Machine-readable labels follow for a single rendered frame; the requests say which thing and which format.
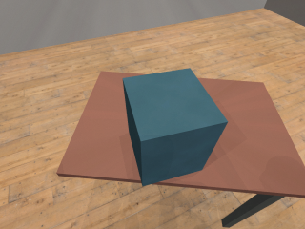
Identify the table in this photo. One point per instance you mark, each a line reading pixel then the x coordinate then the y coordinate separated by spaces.
pixel 254 154

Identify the carton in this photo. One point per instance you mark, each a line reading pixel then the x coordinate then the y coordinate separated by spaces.
pixel 173 124

